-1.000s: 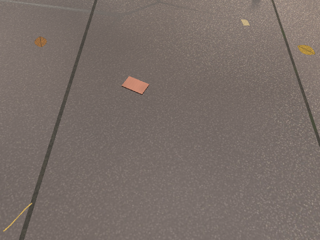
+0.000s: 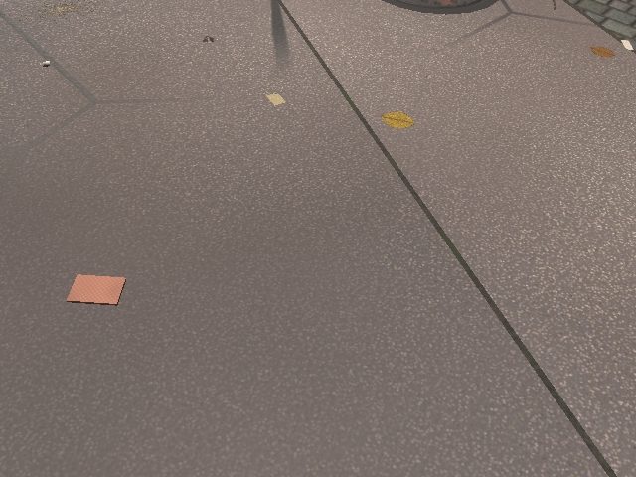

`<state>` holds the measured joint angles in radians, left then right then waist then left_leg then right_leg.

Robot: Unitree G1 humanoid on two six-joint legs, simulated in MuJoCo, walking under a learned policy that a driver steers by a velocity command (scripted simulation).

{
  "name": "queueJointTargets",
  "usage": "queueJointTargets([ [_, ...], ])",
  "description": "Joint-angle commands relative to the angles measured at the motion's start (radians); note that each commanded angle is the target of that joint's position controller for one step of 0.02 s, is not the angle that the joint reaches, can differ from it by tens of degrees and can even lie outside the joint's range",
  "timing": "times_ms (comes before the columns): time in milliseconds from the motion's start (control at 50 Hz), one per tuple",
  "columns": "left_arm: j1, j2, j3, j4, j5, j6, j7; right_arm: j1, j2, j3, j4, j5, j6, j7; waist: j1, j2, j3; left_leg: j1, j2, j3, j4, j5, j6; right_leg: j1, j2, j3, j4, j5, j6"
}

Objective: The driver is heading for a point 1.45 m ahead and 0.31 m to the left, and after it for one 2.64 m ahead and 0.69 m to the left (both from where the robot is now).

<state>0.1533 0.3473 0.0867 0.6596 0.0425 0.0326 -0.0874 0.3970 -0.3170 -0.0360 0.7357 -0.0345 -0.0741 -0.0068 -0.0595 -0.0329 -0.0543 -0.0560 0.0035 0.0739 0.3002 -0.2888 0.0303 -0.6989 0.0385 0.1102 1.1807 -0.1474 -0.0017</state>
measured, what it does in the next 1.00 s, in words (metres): walks ahead, turning left: right foot, then left foot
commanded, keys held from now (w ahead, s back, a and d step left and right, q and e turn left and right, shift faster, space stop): w+shift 0.14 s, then w+q+shift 0.86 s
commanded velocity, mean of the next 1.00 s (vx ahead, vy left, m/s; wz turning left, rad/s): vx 0.94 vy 0.00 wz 0.50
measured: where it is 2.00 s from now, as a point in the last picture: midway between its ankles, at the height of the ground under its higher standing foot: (137, 170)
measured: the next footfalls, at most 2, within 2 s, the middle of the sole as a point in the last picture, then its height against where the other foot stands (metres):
right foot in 0.26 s outside the picture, level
left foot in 0.72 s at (310, 397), level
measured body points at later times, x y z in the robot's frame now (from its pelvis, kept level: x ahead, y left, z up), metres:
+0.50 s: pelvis +0.36 -0.10 -0.01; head +0.38 -0.10 +0.44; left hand +0.36 +0.18 -0.13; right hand +0.47 -0.36 -0.14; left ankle +0.42 +0.05 -0.64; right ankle +0.27 -0.17 -0.75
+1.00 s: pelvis +0.80 -0.03 -0.01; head +0.83 -0.02 +0.44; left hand +0.94 +0.27 -0.05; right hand +0.91 -0.30 -0.14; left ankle +0.69 -0.05 -0.75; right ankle +1.07 -0.12 -0.68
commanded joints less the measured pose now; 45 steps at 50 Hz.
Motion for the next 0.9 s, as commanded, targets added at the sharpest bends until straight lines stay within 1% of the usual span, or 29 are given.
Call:
queueJointTargets([
  [20,-0.120,0.048,0.001,-0.078,0.006,-0.022,-0.003,0.060,-0.125,-0.033,-0.011,0.002,-0.030,0.008,-0.017,0.120,0.180,0.076,0.253,-0.246,-0.217,-0.243,0.102,-0.265,-0.005,0.041,-0.071,0.030,-0.004],
  [120,-0.304,0.020,-0.030,-0.138,0.000,-0.047,-0.023,0.140,-0.101,-0.023,0.062,-0.002,-0.034,0.007,-0.065,0.138,0.238,0.110,0.270,-0.115,-0.269,-0.031,0.120,-0.206,-0.041,-0.096,-0.337,0.009,-0.034],
  [160,-0.346,0.000,-0.048,-0.162,0.002,-0.056,-0.027,0.182,-0.105,-0.020,0.113,0.002,-0.029,0.004,-0.063,0.153,0.244,0.136,0.285,-0.092,-0.274,0.208,0.133,-0.116,-0.063,-0.182,-0.443,-0.040,-0.071],
  [180,-0.329,-0.008,-0.054,-0.162,0.005,-0.060,-0.021,0.182,-0.111,-0.019,0.137,0.006,-0.022,0.003,-0.039,0.163,0.231,0.139,0.280,-0.074,-0.235,0.408,0.132,-0.028,-0.053,-0.216,-0.494,-0.090,-0.095],
  [200,-0.261,-0.009,-0.053,-0.146,0.006,-0.063,-0.008,0.161,-0.130,-0.019,0.149,0.012,-0.018,0.003,0.010,0.179,0.185,0.117,0.270,-0.037,-0.134,0.755,0.125,0.131,-0.003,-0.245,-0.530,-0.156,-0.121],
  [220,-0.115,0.015,-0.040,-0.110,0.003,-0.069,0.012,0.156,-0.162,-0.024,0.164,0.018,-0.016,0.002,0.090,0.198,0.085,0.073,0.278,-0.025,0.046,1.101,0.125,0.359,0.055,-0.254,-0.521,-0.188,-0.139],
  [240,0.150,0.053,-0.017,-0.033,0.000,-0.080,0.033,0.101,-0.188,-0.029,0.160,0.030,-0.016,0.001,0.237,0.190,-0.041,-0.069,0.250,-0.004,0.312,1.121,0.106,0.695,0.056,-0.203,-0.588,-0.112,-0.153],
  [260,0.345,0.154,0.017,0.018,0.019,-0.085,0.061,0.065,-0.149,-0.018,0.120,0.033,-0.026,0.009,0.325,0.098,-0.188,-0.347,0.175,0.005,0.662,0.718,0.095,1.032,-0.151,0.033,-0.627,-0.337,-0.155],
  [280,0.372,0.256,0.032,0.014,0.035,-0.097,0.078,0.114,0.028,0.013,0.056,0.053,-0.032,0.029,0.230,-0.175,-0.350,-0.649,0.018,-0.108,1.021,-0.229,0.086,1.232,-0.484,0.545,-0.783,-0.749,-0.162],
  [300,0.352,0.212,0.026,0.016,0.022,-0.096,0.087,0.005,-0.089,-0.018,0.051,0.057,-0.032,0.026,0.265,-0.042,-0.299,-0.688,0.010,-0.220,1.108,-0.106,0.109,1.053,-0.491,0.674,-0.937,-0.762,-0.128],
  [320,0.259,0.152,0.007,0.047,0.020,-0.098,0.087,-0.042,-0.084,-0.026,0.033,0.056,-0.023,0.027,0.184,-0.023,-0.090,-0.724,0.066,-0.190,1.091,0.015,0.110,0.891,-0.432,0.465,-0.920,-0.598,-0.107],
  [340,0.193,0.090,-0.006,0.050,0.011,-0.106,0.080,-0.024,-0.048,-0.017,0.052,0.049,-0.017,0.034,0.132,-0.013,0.002,-0.684,0.106,-0.165,1.031,0.076,0.098,0.752,-0.388,0.317,-0.946,-0.414,-0.101],
  [380,0.145,0.018,-0.026,0.062,-0.008,-0.118,0.082,0.050,0.002,-0.014,0.103,0.024,0.019,0.049,0.056,-0.069,0.068,-0.605,0.139,-0.148,1.000,0.102,0.068,0.604,-0.306,0.097,-0.997,-0.258,-0.070],
  [440,0.178,-0.030,-0.035,0.115,-0.031,-0.145,0.076,-0.040,0.032,-0.017,0.080,0.020,0.058,0.066,0.034,-0.062,0.154,-0.696,0.150,-0.122,1.009,0.153,0.057,0.582,-0.263,-0.096,-1.048,-0.016,-0.025],
  [480,0.188,-0.051,-0.040,0.135,-0.029,-0.156,0.069,-0.124,0.046,-0.011,0.046,0.025,0.063,0.072,0.027,-0.058,0.195,-0.715,0.130,-0.076,0.953,0.239,0.058,0.549,-0.214,-0.240,-1.066,0.191,0.009],
  [520,0.208,-0.059,-0.045,0.157,-0.021,-0.164,0.073,-0.220,0.045,-0.003,0.008,0.031,0.061,0.078,0.033,-0.075,0.216,-0.721,0.100,-0.008,0.852,0.320,0.069,0.561,-0.182,-0.326,-1.071,0.399,0.006],
  [580,0.225,-0.016,-0.046,0.180,-0.021,-0.159,0.099,-0.312,0.034,0.012,-0.035,0.025,0.053,0.093,0.019,-0.019,0.225,-0.648,0.045,0.096,0.605,0.364,0.110,0.639,-0.176,-0.411,-1.062,0.715,0.032],
  [620,0.236,0.052,-0.036,0.179,-0.021,-0.156,0.124,-0.300,0.005,0.011,-0.036,0.028,0.055,0.096,-0.010,-0.042,0.162,-0.484,-0.029,0.162,0.498,0.381,0.137,0.705,-0.210,-0.424,-0.960,1.109,0.041],
  [660,0.181,0.123,-0.016,0.158,-0.015,-0.135,0.150,-0.106,-0.064,-0.010,0.015,0.027,0.069,0.086,-0.128,-0.091,0.038,-0.259,-0.090,0.160,0.487,0.293,0.166,0.751,-0.257,-0.402,-0.707,1.380,0.042],
  [680,0.113,0.149,-0.006,0.135,-0.007,-0.119,0.153,0.095,-0.114,-0.034,0.071,0.022,0.076,0.074,-0.231,-0.097,-0.043,-0.060,-0.100,0.116,0.483,0.232,0.199,0.694,-0.278,-0.374,-0.465,1.402,0.030],
  [700,0.043,0.161,0.003,0.113,-0.005,-0.104,0.144,0.298,-0.171,-0.068,0.134,0.026,0.075,0.053,-0.321,-0.040,-0.102,0.156,-0.077,0.015,0.387,0.178,0.257,0.563,-0.249,-0.349,-0.088,1.163,0.010],
  [720,-0.026,0.079,-0.009,0.110,-0.010,-0.101,0.115,0.241,-0.184,-0.093,0.136,0.067,0.077,0.032,-0.291,0.189,-0.013,0.231,-0.038,-0.086,0.246,0.162,0.291,0.325,-0.011,-0.335,0.358,0.066,-0.002],
  [740,0.090,-0.056,-0.056,0.011,0.010,-0.127,0.105,0.101,-0.256,-0.093,0.109,0.036,0.076,0.034,-0.044,0.288,0.011,0.308,0.069,-0.415,0.368,0.491,0.374,-0.026,0.031,-0.195,0.593,-0.342,0.026],
  [760,0.118,-0.029,-0.066,-0.059,-0.012,-0.151,0.099,0.073,-0.285,-0.105,0.065,0.018,0.077,0.025,-0.050,0.253,-0.196,0.456,0.234,-0.829,0.095,-0.003,0.546,-0.186,0.026,-0.005,0.627,-0.359,0.033],
  [780,0.071,0.027,-0.067,-0.047,0.000,-0.173,0.095,0.052,-0.184,-0.088,0.056,0.007,0.073,0.012,-0.028,0.043,-0.036,0.292,0.251,-0.916,-0.090,-0.227,0.473,-0.225,-0.034,0.015,0.482,-0.283,0.007],
  [800,0.033,0.046,-0.062,-0.048,0.003,-0.172,0.091,0.007,-0.131,-0.073,0.066,0.005,0.063,0.007,0.030,-0.055,0.067,0.120,0.222,-0.843,-0.110,-0.239,0.415,-0.168,-0.081,0.017,0.350,-0.225,0.009],
  [840,0.030,0.028,-0.074,-0.038,0.040,-0.130,0.093,-0.036,-0.138,-0.067,0.058,0.016,0.027,0.000,0.096,-0.107,0.143,-0.130,0.132,-0.680,-0.111,-0.078,0.369,-0.041,-0.128,0.008,0.209,-0.223,0.041],
  [860,0.023,0.016,-0.081,-0.038,0.043,-0.106,0.090,-0.048,-0.127,-0.059,0.059,0.020,0.012,0.001,0.114,-0.108,0.164,-0.247,0.092,-0.616,-0.127,-0.055,0.355,0.017,-0.151,-0.010,0.129,-0.222,0.060],
  [900,-0.078,0.002,-0.091,-0.086,0.034,-0.091,0.082,-0.051,-0.146,-0.065,0.050,0.026,-0.012,0.006,0.092,-0.081,0.184,-0.373,0.024,-0.512,-0.159,0.058,0.339,0.102,-0.168,-0.059,-0.087,-0.120,0.086],
])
